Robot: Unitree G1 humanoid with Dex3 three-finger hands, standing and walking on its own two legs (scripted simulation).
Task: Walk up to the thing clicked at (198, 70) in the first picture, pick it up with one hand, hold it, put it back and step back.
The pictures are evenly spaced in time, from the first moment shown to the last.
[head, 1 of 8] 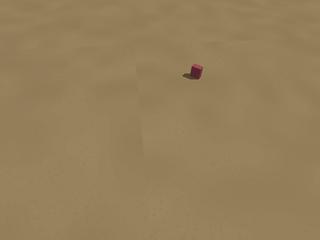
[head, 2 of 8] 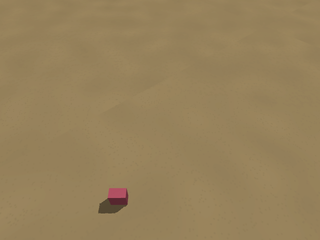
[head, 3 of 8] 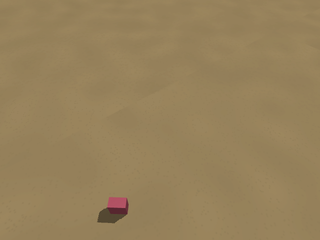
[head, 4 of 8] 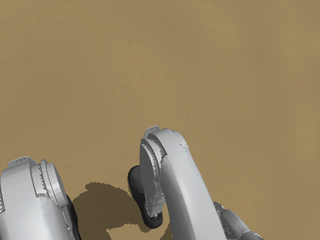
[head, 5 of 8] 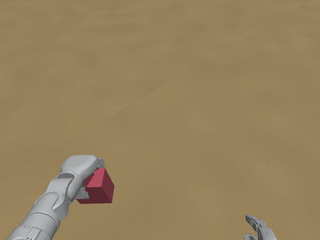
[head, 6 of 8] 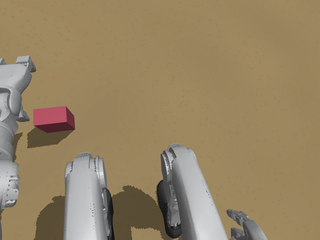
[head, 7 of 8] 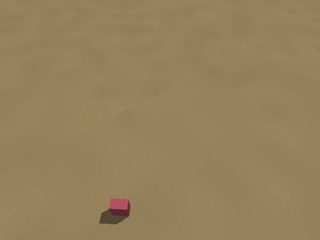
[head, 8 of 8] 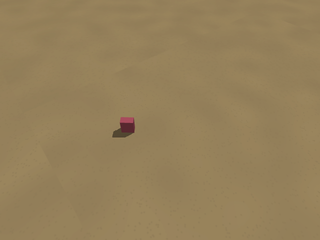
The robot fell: no
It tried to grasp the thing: yes
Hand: left
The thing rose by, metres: 0.62
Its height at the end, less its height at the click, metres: +0.00
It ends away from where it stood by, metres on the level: 0.03
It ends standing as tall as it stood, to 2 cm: yes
